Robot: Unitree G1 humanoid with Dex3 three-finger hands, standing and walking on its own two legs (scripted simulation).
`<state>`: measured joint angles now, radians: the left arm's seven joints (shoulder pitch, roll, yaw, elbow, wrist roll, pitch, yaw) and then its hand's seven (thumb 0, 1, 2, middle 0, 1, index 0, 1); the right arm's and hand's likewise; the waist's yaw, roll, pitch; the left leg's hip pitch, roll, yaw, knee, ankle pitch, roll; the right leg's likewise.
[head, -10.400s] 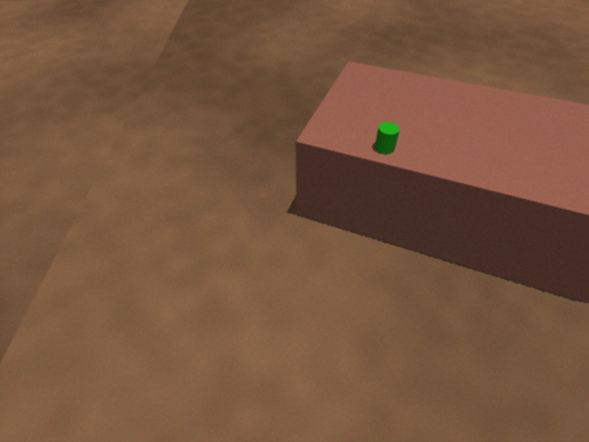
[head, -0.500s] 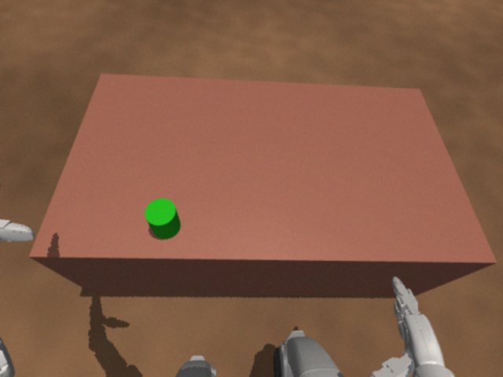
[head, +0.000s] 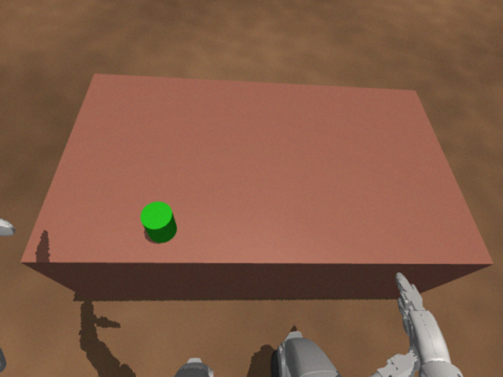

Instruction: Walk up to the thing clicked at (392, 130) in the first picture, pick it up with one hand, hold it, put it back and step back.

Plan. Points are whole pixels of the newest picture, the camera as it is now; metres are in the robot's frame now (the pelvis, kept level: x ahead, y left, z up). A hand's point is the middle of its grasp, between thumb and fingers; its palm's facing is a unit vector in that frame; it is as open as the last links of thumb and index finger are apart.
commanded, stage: approach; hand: left
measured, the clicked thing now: (159, 222) +0.47 +0.19 -0.25
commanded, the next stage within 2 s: close in in 0.72 s
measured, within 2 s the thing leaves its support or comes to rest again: neither
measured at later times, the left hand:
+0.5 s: hand (65, 203) +0.42 +0.32 -0.05, palm faces +0.15 -0.99 +0.08, open 17.6 cm
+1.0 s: hand (147, 231) +0.44 +0.22 -0.24, palm faces +0.09 -0.99 +0.06, open 17.6 cm
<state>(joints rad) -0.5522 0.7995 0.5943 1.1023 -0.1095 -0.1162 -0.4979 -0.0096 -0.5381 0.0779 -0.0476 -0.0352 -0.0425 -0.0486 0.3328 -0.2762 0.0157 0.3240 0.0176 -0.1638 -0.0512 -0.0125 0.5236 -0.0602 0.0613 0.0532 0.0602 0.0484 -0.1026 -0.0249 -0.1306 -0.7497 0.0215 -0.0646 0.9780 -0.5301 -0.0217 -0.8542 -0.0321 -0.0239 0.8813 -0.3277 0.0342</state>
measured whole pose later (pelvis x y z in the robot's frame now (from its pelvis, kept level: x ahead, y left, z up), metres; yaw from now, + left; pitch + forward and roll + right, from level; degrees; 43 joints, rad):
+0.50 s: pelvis -0.03 +0.00 -0.05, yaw -1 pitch +25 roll -3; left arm -0.69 0.79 0.64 1.28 -0.20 -0.44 -0.52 -0.01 -0.57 0.01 -0.05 -0.04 -0.05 -0.05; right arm 0.30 -0.29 0.03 0.14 -0.02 -0.21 -0.02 -0.01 0.55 -0.05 0.06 0.05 0.06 0.05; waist -0.23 -0.07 -0.11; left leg -1.09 0.02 -0.08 1.24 -0.59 -0.03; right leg -1.18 -0.03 -0.03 1.10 -0.35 0.03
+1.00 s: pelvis -0.08 +0.00 -0.17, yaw -1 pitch +34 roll -4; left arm -0.77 0.72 0.64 1.26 -0.08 -0.63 -0.30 -0.01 -0.59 0.03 -0.05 -0.08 -0.06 -0.08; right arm 0.39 -0.34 -0.07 -0.29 -0.07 -0.21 0.06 -0.01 0.51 -0.06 0.07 0.05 0.07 0.05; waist -0.41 -0.08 -0.11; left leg -1.62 0.00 -0.12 1.73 -0.70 -0.04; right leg -1.72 -0.04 -0.03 1.55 -0.42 0.03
